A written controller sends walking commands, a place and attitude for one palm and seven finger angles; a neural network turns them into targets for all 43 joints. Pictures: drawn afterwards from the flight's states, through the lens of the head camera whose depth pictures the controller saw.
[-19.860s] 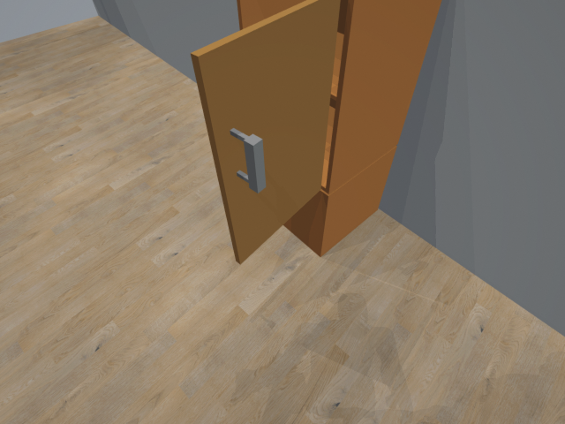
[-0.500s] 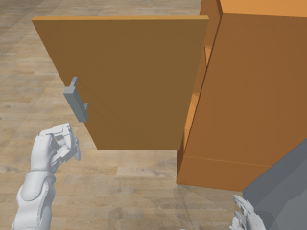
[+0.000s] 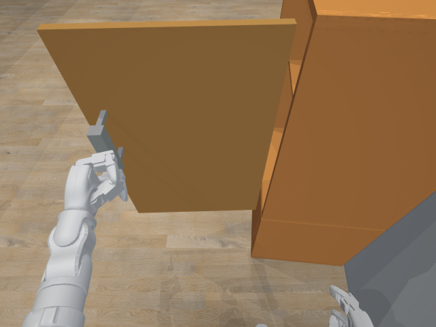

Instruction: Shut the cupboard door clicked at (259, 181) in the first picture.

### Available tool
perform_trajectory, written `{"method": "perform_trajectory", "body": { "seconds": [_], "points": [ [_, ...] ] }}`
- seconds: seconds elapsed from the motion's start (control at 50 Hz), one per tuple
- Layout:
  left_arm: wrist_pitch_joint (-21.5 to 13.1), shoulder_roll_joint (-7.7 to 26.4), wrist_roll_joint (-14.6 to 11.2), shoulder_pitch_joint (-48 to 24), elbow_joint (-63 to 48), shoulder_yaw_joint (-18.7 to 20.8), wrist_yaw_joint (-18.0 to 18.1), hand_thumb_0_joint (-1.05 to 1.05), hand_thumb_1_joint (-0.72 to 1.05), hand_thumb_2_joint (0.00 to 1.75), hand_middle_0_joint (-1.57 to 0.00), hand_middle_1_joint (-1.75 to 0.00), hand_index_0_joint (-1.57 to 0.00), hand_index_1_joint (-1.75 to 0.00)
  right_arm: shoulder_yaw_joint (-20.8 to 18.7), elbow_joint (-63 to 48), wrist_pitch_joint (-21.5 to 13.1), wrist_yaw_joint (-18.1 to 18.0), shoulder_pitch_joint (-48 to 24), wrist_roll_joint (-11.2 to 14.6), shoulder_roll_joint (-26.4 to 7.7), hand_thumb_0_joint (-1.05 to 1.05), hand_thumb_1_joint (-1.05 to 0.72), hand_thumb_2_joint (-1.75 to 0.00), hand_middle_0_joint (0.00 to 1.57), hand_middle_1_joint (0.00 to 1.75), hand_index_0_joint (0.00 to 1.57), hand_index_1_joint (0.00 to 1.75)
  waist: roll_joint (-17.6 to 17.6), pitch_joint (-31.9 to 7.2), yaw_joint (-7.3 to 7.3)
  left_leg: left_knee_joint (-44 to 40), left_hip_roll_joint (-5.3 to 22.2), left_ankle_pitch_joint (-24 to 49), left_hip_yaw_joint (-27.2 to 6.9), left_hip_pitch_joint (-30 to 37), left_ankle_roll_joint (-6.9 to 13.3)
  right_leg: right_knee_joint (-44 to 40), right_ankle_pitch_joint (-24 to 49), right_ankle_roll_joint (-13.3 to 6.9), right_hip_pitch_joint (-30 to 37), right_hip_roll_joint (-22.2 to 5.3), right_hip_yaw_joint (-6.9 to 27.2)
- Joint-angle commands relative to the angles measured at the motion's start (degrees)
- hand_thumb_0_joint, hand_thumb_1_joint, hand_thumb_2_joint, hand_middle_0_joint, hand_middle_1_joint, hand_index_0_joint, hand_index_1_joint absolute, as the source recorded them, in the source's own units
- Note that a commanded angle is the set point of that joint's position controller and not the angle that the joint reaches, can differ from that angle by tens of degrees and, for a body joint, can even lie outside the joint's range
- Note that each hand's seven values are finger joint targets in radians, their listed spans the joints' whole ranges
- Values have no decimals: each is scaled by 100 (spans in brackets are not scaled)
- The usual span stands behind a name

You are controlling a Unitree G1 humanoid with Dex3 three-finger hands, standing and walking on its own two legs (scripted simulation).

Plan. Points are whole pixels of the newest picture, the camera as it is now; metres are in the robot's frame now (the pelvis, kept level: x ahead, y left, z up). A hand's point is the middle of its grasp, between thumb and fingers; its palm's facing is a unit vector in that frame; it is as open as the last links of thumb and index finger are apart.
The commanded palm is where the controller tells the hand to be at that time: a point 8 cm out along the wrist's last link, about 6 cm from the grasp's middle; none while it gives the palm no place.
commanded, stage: bring the fist close to the handle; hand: left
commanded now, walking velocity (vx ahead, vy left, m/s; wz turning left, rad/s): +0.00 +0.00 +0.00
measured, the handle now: (110, 143) +0.45 +0.24 +0.07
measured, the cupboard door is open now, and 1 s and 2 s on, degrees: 97 92 78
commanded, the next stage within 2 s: push the door shut along its arc in 0.40 s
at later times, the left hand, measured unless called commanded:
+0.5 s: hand (112, 183) +0.35 +0.20 +0.07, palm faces +0.09 -1.00 -0.03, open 3.1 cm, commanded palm +0.32 +0.25 +0.07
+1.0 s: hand (125, 160) +0.40 +0.19 +0.07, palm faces -0.05 -1.00 -0.02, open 3.1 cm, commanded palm +0.39 +0.24 +0.07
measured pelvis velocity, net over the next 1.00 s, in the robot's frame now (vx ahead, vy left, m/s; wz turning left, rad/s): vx -0.01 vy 0.01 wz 0.00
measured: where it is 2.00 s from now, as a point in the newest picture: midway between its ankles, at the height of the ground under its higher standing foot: outside the picture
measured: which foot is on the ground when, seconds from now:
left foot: down 0.00-1.00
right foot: down 0.00-1.00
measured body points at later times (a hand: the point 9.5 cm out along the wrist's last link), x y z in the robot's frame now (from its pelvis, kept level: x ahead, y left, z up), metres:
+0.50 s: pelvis -0.01 +0.01 +0.00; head +0.04 +0.00 +0.45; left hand +0.34 +0.26 +0.08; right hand +0.12 -0.24 -0.10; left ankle -0.01 +0.09 -0.70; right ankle +0.01 -0.08 -0.70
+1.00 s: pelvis -0.01 +0.01 +0.00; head +0.06 +0.01 +0.44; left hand +0.40 +0.25 +0.07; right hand +0.07 -0.25 -0.12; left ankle -0.01 +0.09 -0.70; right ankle +0.01 -0.08 -0.70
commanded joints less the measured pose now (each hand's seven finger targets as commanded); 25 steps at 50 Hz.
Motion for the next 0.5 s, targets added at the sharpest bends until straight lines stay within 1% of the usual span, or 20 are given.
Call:
{"method": "perform_trajectory", "body": {
  "seconds": [0.0, 0.02, 0.04, 0.06, 0.08, 0.1, 0.12, 0.16, 0.18, 0.22, 0.26, 0.28, 0.32, 0.34, 0.36, 0.4, 0.42, 0.44, 0.46, 0.48],
  "points": [
    [-403, 1036, -104, -1547, -920, 434, 52, 0, 90, 90, -130, -150, -130, -150, -317, -716, -148, -47, 20, 30, -816, 0, -90, -90, 20, 30, 20, 30, -322, -1528, 4, -636, 98, 1836, -297, 392, -89, -599, 1924, 240, 1381, -153, 483],
    [-414, 996, -94, -1343, -840, 437, 67, 0, 90, 90, -130, -150, -130, -150, -330, -734, -134, -39, 38, 12, -822, 0, -90, -90, 20, 30, 20, 30, -446, -1537, 23, -626, 106, 1865, -287, 375, -62, -611, 1954, 255, 1423, -145, 488],
    [-474, 1010, -78, -1380, -927, 437, 81, 0, 90, 90, -130, -150, -130, -150, -331, -746, -124, -27, 25, 21, -807, 0, -90, -90, 20, 30, 20, 30, -329, -1545, 32, -645, 103, 1915, -277, 403, -75, -594, 2011, 242, 1438, -148, 497],
    [-515, 1014, -58, -1242, -970, 472, 101, 0, 90, 90, -130, -150, -130, -150, -334, -766, -110, -5, 26, 15, -794, 0, -90, -90, 20, 30, 20, 30, -131, -1603, 95, -656, 93, 1942, -253, 462, -86, -592, 2011, 228, 1434, -150, 496],
    [-583, 872, -31, -1403, -1136, 279, 96, 0, 90, 90, -130, -150, -130, -150, -326, -773, -115, 15, 26, 11, -778, 0, -90, -90, 20, 30, 20, 30, -61, -1644, 39, -664, 103, 2059, -280, 573, -95, -552, 2076, 212, 1405, -142, 459],
    [-629, 912, -18, -1259, -1205, 348, 120, 0, 90, 90, -130, -150, -130, -150, -352, -775, -115, 30, 35, 9, -771, 0, -90, -90, 20, 30, 20, 30, 81, -1721, 100, -644, 115, 2194, -272, 666, -103, -536, 2138, 200, 1404, -132, 461],
    [-658, 967, 23, -1152, -1264, 343, 142, 0, 90, 90, -130, -150, -130, -150, -358, -782, -96, 32, 54, -2, -788, 0, -90, -90, 20, 30, 20, 30, 93, -1759, 83, -639, 134, 2294, -289, 701, -98, -518, 2150, 200, 1416, -123, 443],
    [-700, 805, 17, -1208, -1349, 189, 166, 0, 90, 90, -130, -150, -130, -150, -358, -769, -81, 50, 44, 8, -767, 0, -90, -90, 20, 30, 20, 30, 53, -1682, 9, -650, 146, 2252, -297, 761, -102, -554, 2088, 213, 1285, -106, 428],
    [-696, 710, 9, -1336, -1304, 94, 172, 0, 90, 90, -130, -150, -130, -150, -344, -756, -86, 51, 23, 11, -769, 0, -90, -90, 20, 30, 20, 30, 57, -1499, -36, -674, 137, 2002, -301, 700, -106, -597, 1876, 214, 1169, -106, 420],
    [-692, 1034, 8, -1488, -1072, 366, 232, 0, 90, 90, -130, -150, -130, -150, -355, -683, -42, 3, 28, -3, -840, 0, -90, -90, 20, 30, 20, 30, -359, -1279, -84, -690, 136, 1586, -315, 427, -61, -672, 1545, 239, 1146, -100, 456],
    [-706, 1114, 3, -1673, -915, 460, 235, 0, 90, 90, -130, -150, -130, -150, -339, -675, -20, -23, -24, 9, -836, 0, -90, -90, 20, 30, 20, 30, -437, -1225, -99, -728, 99, 1265, -282, 296, -47, -753, 1251, 257, 1148, -135, 522],
    [-734, 1037, -2, -1833, -924, 365, 210, 0, 90, 90, -130, -150, -130, -150, -326, -673, -19, -31, -55, 14, -817, 0, -90, -90, 20, 30, 20, 30, -252, -1246, -113, -734, 91, 1272, -273, 341, -48, -747, 1259, 244, 1141, -140, 536],
    [-795, 1188, 23, -1810, -1130, 454, 204, 0, 90, 90, -130, -150, -130, -150, -336, -689, -20, -43, -47, 0, -816, 0, -90, -90, 20, 30, 20, 30, 49, -1551, -25, -722, 109, 1454, -301, 513, -59, -651, 1380, 209, 1246, -125, 514],
    [-801, 1066, 22, -1856, -1087, 338, 173, 0, 90, 90, -130, -150, -130, -150, -316, -683, -23, -42, -67, -1, -791, 0, -90, -90, 20, 30, 20, 30, 242, -1611, -40, -715, 94, 1520, -297, 595, -68, -640, 1459, 192, 1248, -133, 522],
    [-822, 1160, 0, -1910, -1066, 434, 162, 0, 90, 90, -130, -150, -130, -150, -322, -656, -29, -41, -52, -2, -794, 0, -90, -90, 20, 30, 20, 30, 211, -1658, -37, -704, 104, 1574, -319, 625, -77, -629, 1495, 187, 1242, -124, 504],
    [-838, 1046, -24, -1920, -1007, 306, 80, 0, 90, 90, -130, -150, -130, -150, -321, -650, -31, -41, -47, 7, -792, 0, -90, -90, 20, 30, 20, 30, 143, -1675, -88, -670, 115, 1629, -309, 634, -77, -623, 1569, 197, 1223, -115, 499],
    [-801, 1079, -47, -1739, -820, 370, 57, 0, 90, 90, -130, -150, -130, -150, -327, -648, -19, -44, 10, 3, -815, 0, -90, -90, 20, 30, 20, 30, -144, -1634, -66, -681, 126, 1574, -340, 514, -62, -633, 1512, 208, 1277, -100, 483],
    [-760, 948, -63, -1775, -679, 257, 16, 0, 90, 90, -130, -150, -130, -150, -317, -651, -17, -43, -21, 22, -816, 0, -90, -90, 20, 30, 20, 30, -122, -1453, -109, -696, 119, 1506, -327, 468, -66, -666, 1478, 210, 1175, -109, 478],
    [-716, 983, -79, -1804, -550, 312, -1, 0, 90, 90, -130, -150, -130, -150, -324, -636, -5, -47, 3, 29, -834, 0, -90, -90, 20, 30, 20, 30, -198, -1381, -104, -713, 124, 1479, -348, 424, -79, -664, 1452, 208, 1135, -108, 452],
    [-664, 884, -85, -1845, -445, 211, -35, 0, 90, 90, -130, -150, -130, -150, -318, -647, 4, -44, 0, 45, -842, 0, -90, -90, 20, 30, 20, 30, -173, -1247, -133, -732, 119, 1381, -357, 391, -89, -688, 1341, 208, 1035, -107, 436]
  ]
}}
